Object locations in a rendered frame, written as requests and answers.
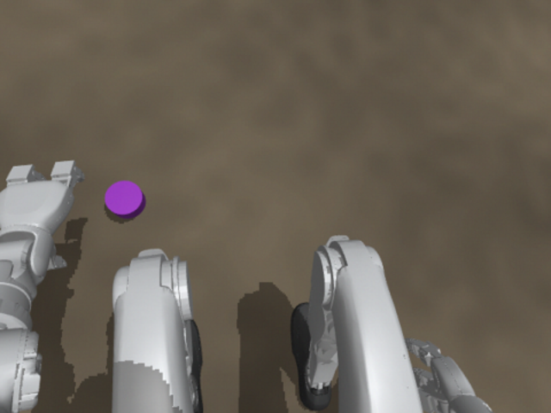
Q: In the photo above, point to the left robot arm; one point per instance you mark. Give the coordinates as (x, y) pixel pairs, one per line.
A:
(25, 253)

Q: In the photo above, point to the tin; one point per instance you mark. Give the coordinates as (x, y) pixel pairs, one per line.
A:
(125, 199)

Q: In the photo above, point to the right robot hand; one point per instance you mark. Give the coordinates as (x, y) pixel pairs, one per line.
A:
(445, 382)

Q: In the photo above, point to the right robot arm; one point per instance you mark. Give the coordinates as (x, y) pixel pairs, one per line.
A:
(468, 404)

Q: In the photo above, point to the left robot hand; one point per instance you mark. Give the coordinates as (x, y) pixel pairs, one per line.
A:
(30, 199)

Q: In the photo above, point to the right robot foot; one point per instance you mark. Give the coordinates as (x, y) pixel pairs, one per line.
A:
(312, 398)

